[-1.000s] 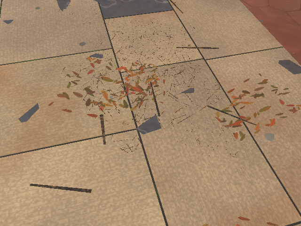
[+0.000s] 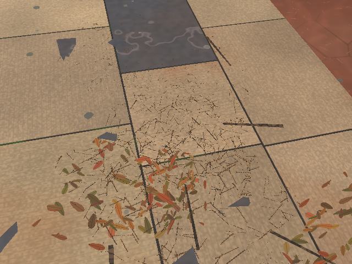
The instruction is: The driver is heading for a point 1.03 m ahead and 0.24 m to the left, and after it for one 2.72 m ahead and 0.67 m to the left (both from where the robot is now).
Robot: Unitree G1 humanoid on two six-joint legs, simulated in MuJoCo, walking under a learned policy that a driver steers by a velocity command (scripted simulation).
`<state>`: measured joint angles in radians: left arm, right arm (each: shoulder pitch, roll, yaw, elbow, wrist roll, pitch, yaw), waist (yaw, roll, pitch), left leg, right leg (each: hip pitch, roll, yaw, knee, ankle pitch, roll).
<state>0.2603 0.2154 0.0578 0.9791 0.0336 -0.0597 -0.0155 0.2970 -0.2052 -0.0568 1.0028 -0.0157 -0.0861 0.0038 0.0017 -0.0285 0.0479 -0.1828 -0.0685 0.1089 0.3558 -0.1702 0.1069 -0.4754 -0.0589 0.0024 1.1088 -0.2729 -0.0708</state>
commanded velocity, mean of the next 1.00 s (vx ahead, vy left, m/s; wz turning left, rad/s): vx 0.47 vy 0.00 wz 0.20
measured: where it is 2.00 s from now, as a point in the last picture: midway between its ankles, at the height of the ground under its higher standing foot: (187, 228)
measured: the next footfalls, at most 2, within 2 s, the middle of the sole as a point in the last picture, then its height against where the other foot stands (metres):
right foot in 0.36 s outside the picture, level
left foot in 0.92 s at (160, 227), level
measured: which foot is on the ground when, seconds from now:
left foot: down 0.00-0.36, up 0.38-0.90, down 0.92-1.00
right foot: up 0.00-0.34, down 0.36-0.94, up 0.96-1.00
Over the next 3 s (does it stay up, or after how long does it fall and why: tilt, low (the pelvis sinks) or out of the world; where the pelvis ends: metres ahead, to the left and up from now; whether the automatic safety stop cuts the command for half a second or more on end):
stays up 0.86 0.12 -0.02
